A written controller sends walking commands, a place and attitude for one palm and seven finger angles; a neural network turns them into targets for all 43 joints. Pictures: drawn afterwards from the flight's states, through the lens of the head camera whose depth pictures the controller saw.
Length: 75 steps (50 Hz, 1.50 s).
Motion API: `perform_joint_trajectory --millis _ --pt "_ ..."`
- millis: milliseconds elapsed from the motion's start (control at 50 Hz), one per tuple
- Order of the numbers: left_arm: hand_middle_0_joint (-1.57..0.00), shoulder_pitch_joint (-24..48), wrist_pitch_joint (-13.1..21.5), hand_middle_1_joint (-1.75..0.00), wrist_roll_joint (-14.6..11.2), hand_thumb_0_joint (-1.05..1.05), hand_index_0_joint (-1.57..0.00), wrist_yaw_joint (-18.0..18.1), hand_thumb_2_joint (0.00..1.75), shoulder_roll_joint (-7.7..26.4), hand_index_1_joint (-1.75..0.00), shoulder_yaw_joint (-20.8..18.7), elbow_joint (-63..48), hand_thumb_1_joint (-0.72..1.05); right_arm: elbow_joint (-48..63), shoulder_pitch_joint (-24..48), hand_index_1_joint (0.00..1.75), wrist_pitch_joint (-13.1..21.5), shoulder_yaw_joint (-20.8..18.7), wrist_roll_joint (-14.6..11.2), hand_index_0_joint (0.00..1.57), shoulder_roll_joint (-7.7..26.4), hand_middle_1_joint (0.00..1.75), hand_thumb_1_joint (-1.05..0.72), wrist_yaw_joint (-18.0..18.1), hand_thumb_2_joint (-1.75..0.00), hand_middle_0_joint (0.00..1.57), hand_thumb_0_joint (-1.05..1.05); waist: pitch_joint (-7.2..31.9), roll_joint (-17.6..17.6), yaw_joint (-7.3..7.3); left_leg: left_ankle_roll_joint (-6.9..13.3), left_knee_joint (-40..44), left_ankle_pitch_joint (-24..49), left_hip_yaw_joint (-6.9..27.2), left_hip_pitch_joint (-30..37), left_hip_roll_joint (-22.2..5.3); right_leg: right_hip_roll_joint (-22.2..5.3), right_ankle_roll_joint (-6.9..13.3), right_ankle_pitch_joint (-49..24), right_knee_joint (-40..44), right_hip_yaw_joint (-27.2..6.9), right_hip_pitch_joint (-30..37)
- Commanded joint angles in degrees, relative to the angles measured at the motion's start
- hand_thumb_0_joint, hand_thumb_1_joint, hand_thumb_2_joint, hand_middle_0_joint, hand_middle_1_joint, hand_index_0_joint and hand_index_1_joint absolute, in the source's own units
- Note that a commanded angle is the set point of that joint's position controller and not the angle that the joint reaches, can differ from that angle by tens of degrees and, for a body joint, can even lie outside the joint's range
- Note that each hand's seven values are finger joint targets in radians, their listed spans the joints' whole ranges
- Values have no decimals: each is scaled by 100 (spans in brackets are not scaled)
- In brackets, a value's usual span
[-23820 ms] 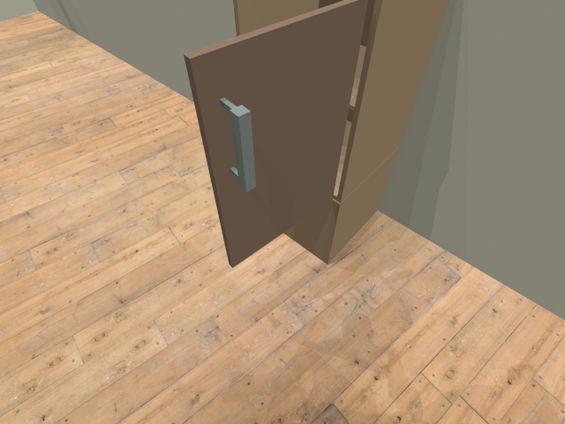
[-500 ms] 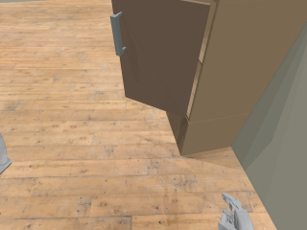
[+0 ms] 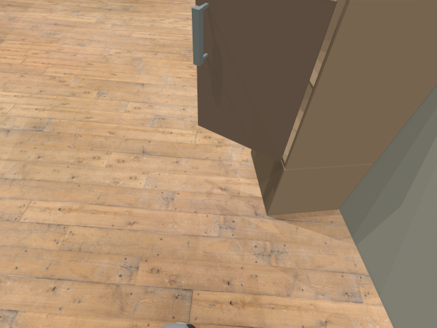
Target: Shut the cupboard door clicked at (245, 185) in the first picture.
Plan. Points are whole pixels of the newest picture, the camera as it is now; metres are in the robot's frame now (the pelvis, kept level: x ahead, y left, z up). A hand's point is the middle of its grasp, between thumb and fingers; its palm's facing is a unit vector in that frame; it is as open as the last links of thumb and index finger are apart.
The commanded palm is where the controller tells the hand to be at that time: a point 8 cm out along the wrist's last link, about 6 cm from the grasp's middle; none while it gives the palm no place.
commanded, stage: let the arm hang, fingers relaxed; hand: left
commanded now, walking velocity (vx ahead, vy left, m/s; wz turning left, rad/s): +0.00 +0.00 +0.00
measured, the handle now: (201, 35) +0.92 +0.13 +0.08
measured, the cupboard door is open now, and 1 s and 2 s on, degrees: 53 53 53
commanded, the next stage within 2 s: look to check the result in 0.58 s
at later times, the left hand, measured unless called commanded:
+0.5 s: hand out of the picture +0.02 +0.17 -0.17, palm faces -0.01 -0.98 -0.19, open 7.4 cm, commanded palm none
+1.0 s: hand out of the picture +0.00 +0.15 -0.17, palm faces +0.02 -0.98 -0.20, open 7.4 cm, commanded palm none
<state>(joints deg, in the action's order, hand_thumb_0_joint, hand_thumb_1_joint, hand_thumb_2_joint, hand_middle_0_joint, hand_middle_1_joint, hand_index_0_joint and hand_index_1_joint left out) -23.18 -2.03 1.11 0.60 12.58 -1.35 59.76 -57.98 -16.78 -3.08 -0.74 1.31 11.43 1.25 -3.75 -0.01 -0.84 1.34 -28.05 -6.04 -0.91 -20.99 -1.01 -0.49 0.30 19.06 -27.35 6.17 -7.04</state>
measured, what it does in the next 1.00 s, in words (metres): stands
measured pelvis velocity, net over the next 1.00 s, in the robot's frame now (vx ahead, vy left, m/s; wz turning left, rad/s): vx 0.03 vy -0.02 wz -0.03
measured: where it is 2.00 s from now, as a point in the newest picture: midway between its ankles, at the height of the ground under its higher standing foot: outside the picture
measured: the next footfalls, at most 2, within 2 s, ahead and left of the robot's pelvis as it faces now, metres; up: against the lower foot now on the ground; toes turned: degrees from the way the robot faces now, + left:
none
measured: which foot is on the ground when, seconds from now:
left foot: down 0.00-1.00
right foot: down 0.00-1.00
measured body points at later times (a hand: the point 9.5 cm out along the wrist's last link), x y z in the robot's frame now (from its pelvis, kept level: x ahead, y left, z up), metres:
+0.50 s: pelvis +0.01 +0.00 +0.00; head +0.01 +0.00 +0.45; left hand +0.02 +0.22 -0.15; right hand +0.00 -0.23 -0.16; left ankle +0.10 +0.10 -0.73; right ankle -0.05 -0.12 -0.73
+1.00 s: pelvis +0.03 -0.02 +0.00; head +0.05 -0.02 +0.45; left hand +0.00 +0.20 -0.15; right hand +0.03 -0.24 -0.16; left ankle +0.10 +0.10 -0.73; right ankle -0.05 -0.12 -0.73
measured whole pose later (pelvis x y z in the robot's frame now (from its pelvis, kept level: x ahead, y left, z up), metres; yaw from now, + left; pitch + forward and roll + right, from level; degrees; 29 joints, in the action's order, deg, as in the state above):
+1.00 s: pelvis +0.03 -0.02 +0.00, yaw -2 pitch -2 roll +0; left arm -19.4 0.0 0.8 2.3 8.1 -0.9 66.1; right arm -65.0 -13.8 -1.4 -0.8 0.9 8.8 2.2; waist -3.5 -0.4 0.0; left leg -0.2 -25.8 -8.2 -2.5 -15.5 -1.8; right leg 0.1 1.0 19.8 -23.3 4.4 -1.5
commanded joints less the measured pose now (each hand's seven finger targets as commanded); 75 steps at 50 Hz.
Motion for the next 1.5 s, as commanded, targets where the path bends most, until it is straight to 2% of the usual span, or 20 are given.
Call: perform_joint_trajectory --millis 0,40,100,220,300,380,500,560,580,740,880,940,1080,1240,1300,1380,1420,1440,1460,1480 --pt "-20 -142 212 -30 -13 0 -20 33 90 585 -30 -79 10 90 218 47 30 200 -215 -56 20 862 30 -90 51 -90 20 0 180 132 146 46 771 -1154 644 941 -458 -532 369 493 1045 -709 -813" --pt "-20 -50 219 -30 -16 0 -20 54 90 574 -30 -64 116 90 66 -46 30 177 -218 -62 20 804 30 -90 45 -90 20 0 -60 384 214 21 574 -988 529 1158 -423 -623 387 802 1248 -762 -1227" --pt "-20 9 209 -30 -19 0 -20 75 90 565 -30 -54 246 90 -139 -140 30 168 -199 -61 20 726 30 -90 36 -90 20 0 -317 294 272 12 541 -970 462 1226 -427 -623 391 984 1264 -762 -1496" --pt "-20 -101 172 -30 -19 0 -20 95 90 512 -30 -52 405 90 -319 -137 30 178 -173 -39 20 637 30 -90 38 -90 20 0 -557 75 185 32 868 -1213 540 871 -467 -517 323 924 1058 -709 -1332" --pt "-20 -153 175 -30 -24 0 -20 107 90 446 -30 -62 445 90 -380 -56 30 233 -148 -34 20 582 30 -90 46 -90 20 0 -437 -192 78 47 1127 -1193 634 661 -508 -470 258 423 857 -625 -879" --pt "-20 -117 178 -30 -23 0 -20 112 90 400 -30 -70 444 90 -395 -48 30 250 -136 -35 20 518 30 -90 47 -90 20 0 -330 -203 55 29 1154 -1029 604 695 -480 -482 235 246 857 -617 -741" --pt "-20 46 221 -30 -37 0 -20 129 90 333 -30 -86 397 90 -434 -105 30 289 -113 -34 20 417 30 -90 55 -90 20 0 -54 -172 101 -5 852 -179 460 962 -448 -545 241 -154 909 -628 -569" --pt "-20 59 234 -30 -38 0 -20 143 90 310 -30 -81 395 90 -447 -114 30 280 -104 -51 20 380 30 -90 62 -90 20 0 -113 -69 106 -7 709 89 402 1032 -455 -569 247 -280 1003 -622 -600" --pt "-20 114 231 -30 -41 0 -20 149 90 268 -30 -80 405 90 -467 -106 30 274 -103 -41 20 333 30 -90 66 -90 20 0 -214 -49 127 -17 682 123 387 990 -455 -579 244 -308 1027 -623 -617" --pt "-20 25 231 -30 -60 0 -20 169 90 150 -30 -40 477 90 -512 -98 30 252 -72 -48 20 266 30 -90 83 -90 20 0 -143 -70 140 -12 565 267 338 1147 -473 -586 241 -499 1075 -635 -565" --pt "-20 -73 253 -30 -52 0 -20 192 90 146 -30 -37 513 90 -523 -59 30 270 -67 -64 20 275 30 -90 104 -90 20 0 -25 54 133 22 447 707 282 1262 -521 -595 207 -1153 1029 -613 -377" --pt "-20 -78 248 -30 -56 0 -20 196 90 124 -30 -24 528 90 -538 -42 30 255 -60 -63 20 287 30 -90 105 -90 20 0 -99 58 143 11 469 584 263 1245 -521 -589 201 -1049 1061 -614 -394" --pt "-20 -144 258 -30 -49 0 -20 209 90 114 -30 -29 527 90 -537 -9 30 269 -51 -64 20 276 30 -90 119 -90 20 0 -59 26 129 18 414 778 221 1275 -523 -607 186 -1463 1053 -615 -258" --pt "-20 -140 241 -30 -59 0 -20 200 90 107 -30 -13 532 90 -552 20 30 254 -30 -56 20 260 30 -90 116 -90 20 0 -273 -3 110 -5 469 583 222 1211 -506 -592 192 -1192 1152 -624 -325" --pt "-20 -112 244 -30 -56 0 -20 197 90 106 -30 -14 526 90 -550 -2 30 259 -29 -54 20 261 30 -90 118 -90 20 0 -201 -2 119 -5 481 613 230 1230 -512 -586 192 -1208 1142 -615 -267" --pt "-20 -87 174 -30 -55 0 -20 210 90 260 -30 -146 383 90 -426 35 30 198 -84 -53 20 306 30 -90 97 -90 20 0 -293 26 81 2 106 664 279 690 -405 -744 249 -1225 732 -434 -129" --pt "-20 -44 149 -30 -37 0 -20 216 90 353 -30 -238 267 90 -320 83 30 163 -126 -43 20 307 30 -90 76 -90 20 0 -194 306 62 -17 -326 585 167 379 -288 -1001 391 -1487 616 -462 -11" --pt "-20 11 138 -30 -24 0 -20 216 90 429 -30 -281 189 90 -263 108 30 142 -151 -39 20 295 30 -90 59 -90 20 0 -158 451 61 -53 -658 391 52 213 -215 -1211 508 -1659 593 -519 19" --pt "-20 44 131 -30 -3 0 -20 218 90 488 -30 -312 114 90 -164 181 30 120 -167 -37 20 291 30 -90 39 -90 20 0 -174 724 29 -84 -1074 -61 -52 -4 -143 -1402 638 -2068 579 -547 65" --pt "-20 143 131 -30 16 0 -20 219 90 512 -30 -336 27 90 -76 266 30 95 -201 -22 20 274 30 -90 21 -90 20 0 -289 809 45 -112 -1499 -761 -107 -230 -136 -1633 789 -2520 516 -585 66"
